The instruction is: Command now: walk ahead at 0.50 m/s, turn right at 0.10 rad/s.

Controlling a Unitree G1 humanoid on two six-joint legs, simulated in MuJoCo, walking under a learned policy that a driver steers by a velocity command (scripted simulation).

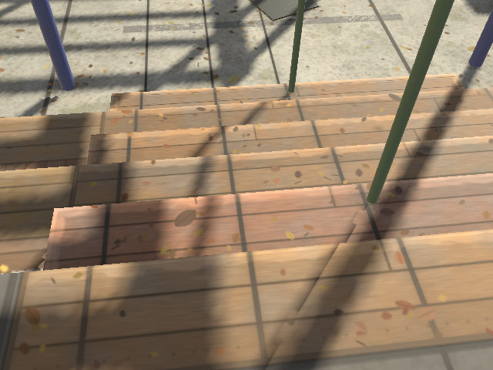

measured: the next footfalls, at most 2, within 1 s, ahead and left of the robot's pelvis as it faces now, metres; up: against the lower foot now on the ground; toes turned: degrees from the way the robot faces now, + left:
right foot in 0.44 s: +0.40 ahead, -0.13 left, +0.00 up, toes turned -1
left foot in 0.96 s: +0.67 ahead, +0.11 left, +0.00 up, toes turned +1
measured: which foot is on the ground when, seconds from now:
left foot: down 0.00-0.46, up 0.48-0.94, down 0.96-1.00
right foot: up 0.00-0.42, down 0.44-0.98, up 1.00-1.00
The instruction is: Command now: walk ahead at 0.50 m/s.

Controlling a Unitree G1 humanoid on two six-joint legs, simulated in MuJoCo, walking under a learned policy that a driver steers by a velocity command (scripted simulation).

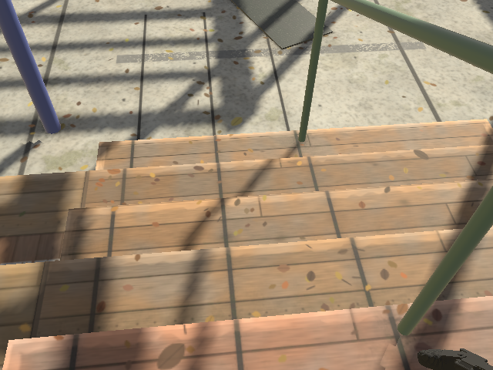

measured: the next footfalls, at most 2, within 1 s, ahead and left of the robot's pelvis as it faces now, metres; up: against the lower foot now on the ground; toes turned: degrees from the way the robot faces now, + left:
right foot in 0.68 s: +0.55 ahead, -0.24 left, -0.15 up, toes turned +9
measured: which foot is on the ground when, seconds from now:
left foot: down 0.00-0.70, up 0.72-1.00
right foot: up 0.00-0.66, down 0.68-1.00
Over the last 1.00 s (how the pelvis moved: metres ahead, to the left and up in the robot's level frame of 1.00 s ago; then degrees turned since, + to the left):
0.53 0.01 -0.01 0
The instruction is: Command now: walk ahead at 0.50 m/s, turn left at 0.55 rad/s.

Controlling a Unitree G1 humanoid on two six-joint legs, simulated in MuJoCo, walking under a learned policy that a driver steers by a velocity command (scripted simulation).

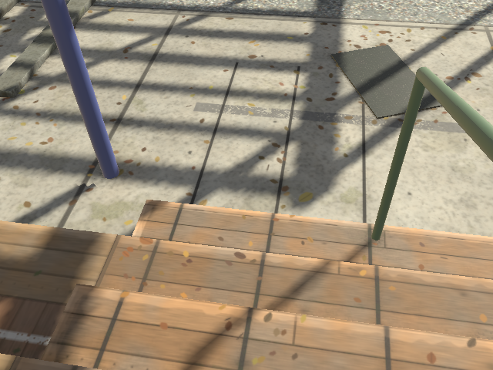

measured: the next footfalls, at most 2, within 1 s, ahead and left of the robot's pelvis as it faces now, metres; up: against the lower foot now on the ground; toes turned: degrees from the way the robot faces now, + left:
left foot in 0.36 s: +0.35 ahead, +0.22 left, -0.15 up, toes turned +14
right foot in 0.94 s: +0.69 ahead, +0.00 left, -0.30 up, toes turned +17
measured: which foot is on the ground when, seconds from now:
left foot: up 0.00-0.34, down 0.36-0.94, up 0.96-1.00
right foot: down 0.00-0.36, up 0.38-0.92, down 0.94-1.00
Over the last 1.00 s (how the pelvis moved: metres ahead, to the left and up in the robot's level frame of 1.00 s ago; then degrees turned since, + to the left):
0.53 -0.13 -0.14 16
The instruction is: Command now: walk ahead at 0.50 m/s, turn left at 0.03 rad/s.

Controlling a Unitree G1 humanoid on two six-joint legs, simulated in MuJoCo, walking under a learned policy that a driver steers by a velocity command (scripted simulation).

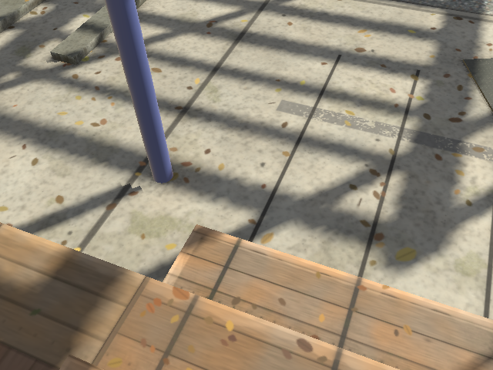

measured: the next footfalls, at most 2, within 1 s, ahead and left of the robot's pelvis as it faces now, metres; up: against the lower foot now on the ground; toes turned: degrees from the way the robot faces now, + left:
left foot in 0.38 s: +0.33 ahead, +0.11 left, +0.00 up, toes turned -1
right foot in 0.82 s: +0.55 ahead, -0.14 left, -0.15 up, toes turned -8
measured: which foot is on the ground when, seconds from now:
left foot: up 0.00-0.36, down 0.38-0.84, up 0.86-1.00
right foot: down 0.00-0.38, up 0.40-0.80, down 0.82-1.00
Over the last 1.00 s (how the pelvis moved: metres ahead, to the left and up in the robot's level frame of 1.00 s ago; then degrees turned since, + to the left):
0.57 0.09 -0.30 18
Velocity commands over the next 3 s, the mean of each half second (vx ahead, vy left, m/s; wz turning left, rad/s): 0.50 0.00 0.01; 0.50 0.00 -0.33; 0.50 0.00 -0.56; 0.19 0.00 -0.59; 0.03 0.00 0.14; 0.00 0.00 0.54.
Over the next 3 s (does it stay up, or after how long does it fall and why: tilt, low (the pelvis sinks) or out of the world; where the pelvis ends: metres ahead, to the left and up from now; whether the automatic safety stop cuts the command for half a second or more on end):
stays up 1.14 -0.40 -0.43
